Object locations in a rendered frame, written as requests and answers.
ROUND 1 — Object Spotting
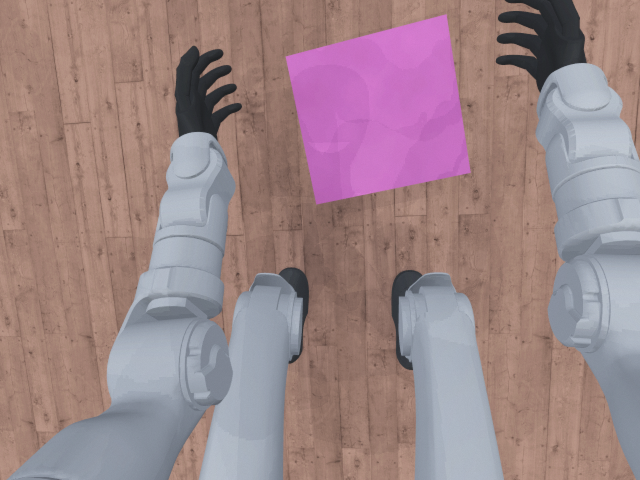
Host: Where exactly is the carton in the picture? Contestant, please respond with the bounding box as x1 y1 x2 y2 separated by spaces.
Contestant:
286 14 471 205

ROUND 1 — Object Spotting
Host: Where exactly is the right robot thigh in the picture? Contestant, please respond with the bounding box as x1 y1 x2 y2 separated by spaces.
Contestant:
398 286 504 480

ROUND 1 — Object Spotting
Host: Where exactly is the robot right upper arm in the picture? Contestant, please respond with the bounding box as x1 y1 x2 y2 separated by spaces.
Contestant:
548 254 640 480

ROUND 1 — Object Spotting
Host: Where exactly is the robot thigh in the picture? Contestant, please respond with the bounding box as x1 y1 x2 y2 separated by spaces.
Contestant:
398 286 504 480
199 285 303 480

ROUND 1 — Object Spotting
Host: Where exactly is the robot left forearm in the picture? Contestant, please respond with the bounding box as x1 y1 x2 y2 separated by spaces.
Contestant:
107 132 236 397

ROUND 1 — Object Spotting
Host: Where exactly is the left robot thigh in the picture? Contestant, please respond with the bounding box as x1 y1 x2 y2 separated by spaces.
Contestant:
199 285 303 480

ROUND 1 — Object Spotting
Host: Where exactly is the robot left upper arm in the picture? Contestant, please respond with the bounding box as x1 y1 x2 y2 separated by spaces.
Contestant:
7 317 233 480

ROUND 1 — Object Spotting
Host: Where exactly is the robot right forearm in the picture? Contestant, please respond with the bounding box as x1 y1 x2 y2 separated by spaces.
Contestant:
535 63 640 262

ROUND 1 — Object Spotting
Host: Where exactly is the left robot hand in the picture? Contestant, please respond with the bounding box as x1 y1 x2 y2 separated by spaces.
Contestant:
175 46 242 141

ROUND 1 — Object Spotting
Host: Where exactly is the right robot hand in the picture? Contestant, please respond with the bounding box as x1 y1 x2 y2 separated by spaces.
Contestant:
496 0 587 92

